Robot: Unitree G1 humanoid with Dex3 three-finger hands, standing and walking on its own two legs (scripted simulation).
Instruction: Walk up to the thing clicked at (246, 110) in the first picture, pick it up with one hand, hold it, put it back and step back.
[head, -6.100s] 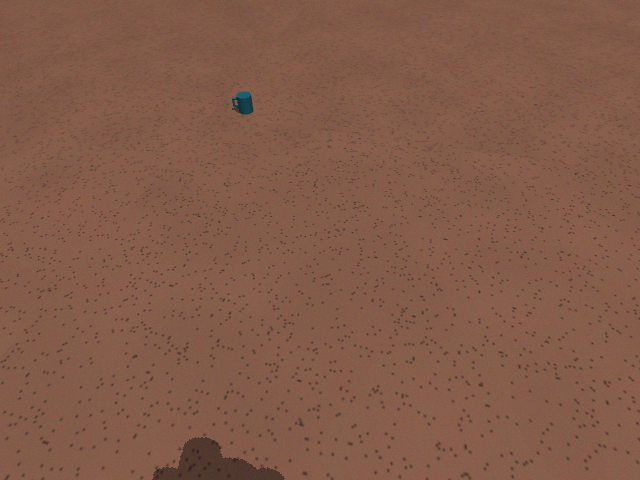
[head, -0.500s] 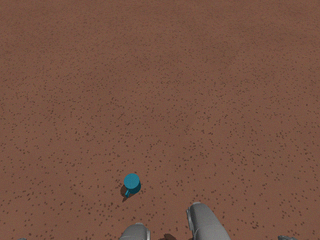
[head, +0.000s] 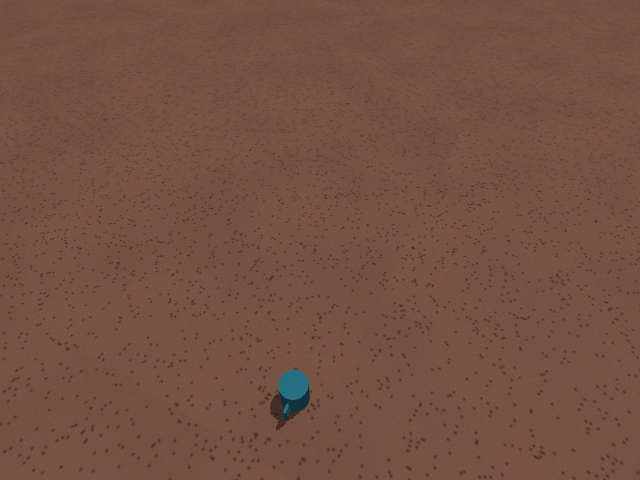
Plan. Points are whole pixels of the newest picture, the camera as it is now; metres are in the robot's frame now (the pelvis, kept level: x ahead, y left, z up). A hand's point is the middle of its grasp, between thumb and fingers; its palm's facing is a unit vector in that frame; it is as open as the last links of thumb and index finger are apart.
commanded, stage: walk up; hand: left
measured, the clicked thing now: (292, 396) +0.46 +0.13 -0.70
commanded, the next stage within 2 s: stand in 1.86 s
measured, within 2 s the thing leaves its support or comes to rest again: neither
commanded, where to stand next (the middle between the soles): +0.11 -0.08 m, yaw +0 degrees
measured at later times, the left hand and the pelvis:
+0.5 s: hand out of the picture +0.12 +0.23 -0.16, palm faces -0.11 -0.94 -0.34, open 7.4 cm; pelvis +0.03 -0.03 +0.00, yaw -4 degrees
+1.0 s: hand (212, 460) +0.17 +0.18 -0.13, palm faces -0.02 -0.94 -0.33, open 7.4 cm; pelvis +0.05 -0.07 +0.02, yaw -1 degrees
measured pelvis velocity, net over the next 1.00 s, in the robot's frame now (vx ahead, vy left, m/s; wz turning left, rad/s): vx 0.05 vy -0.07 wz -0.01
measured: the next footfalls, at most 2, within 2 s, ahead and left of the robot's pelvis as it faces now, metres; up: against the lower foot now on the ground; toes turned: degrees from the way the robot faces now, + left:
right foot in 0.44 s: +0.09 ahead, -0.18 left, +0.00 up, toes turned -3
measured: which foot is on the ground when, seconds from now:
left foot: down 0.00-1.00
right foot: up 0.00-0.42, down 0.44-1.00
